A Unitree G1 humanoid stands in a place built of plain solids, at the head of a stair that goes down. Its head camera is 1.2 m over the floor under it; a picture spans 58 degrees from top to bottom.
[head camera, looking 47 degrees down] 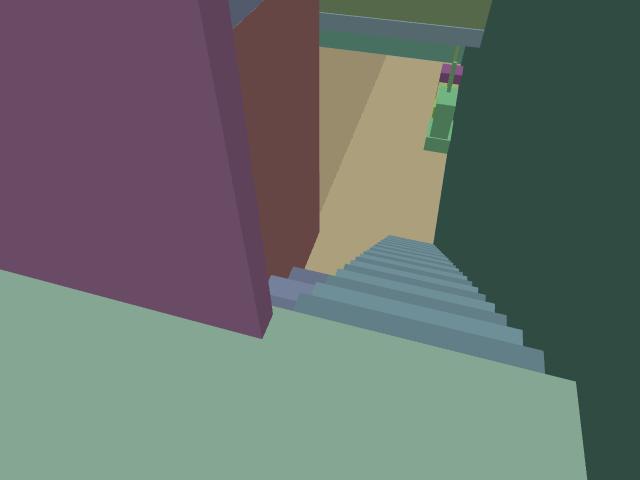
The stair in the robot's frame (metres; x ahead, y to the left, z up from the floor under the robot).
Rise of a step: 0.21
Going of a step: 0.22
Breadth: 0.93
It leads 16 degrees to the right of straight ahead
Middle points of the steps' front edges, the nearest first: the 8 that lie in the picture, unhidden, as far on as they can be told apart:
0.69 -0.30 0.00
0.90 -0.36 -0.21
1.11 -0.43 -0.42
1.33 -0.49 -0.63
1.54 -0.55 -0.84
1.75 -0.61 -1.05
1.97 -0.68 -1.26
2.18 -0.74 -1.47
